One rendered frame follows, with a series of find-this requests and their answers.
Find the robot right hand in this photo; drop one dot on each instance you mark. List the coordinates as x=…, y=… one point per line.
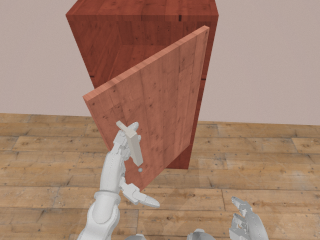
x=252, y=227

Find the right robot shin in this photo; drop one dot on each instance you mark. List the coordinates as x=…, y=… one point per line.
x=199, y=230

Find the robot left hand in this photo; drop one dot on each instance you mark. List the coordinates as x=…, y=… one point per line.
x=111, y=176

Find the handle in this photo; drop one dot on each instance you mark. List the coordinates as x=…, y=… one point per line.
x=133, y=143

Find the left robot forearm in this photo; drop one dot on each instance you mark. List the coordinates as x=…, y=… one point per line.
x=102, y=217

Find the cupboard door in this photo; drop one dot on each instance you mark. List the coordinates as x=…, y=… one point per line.
x=160, y=93

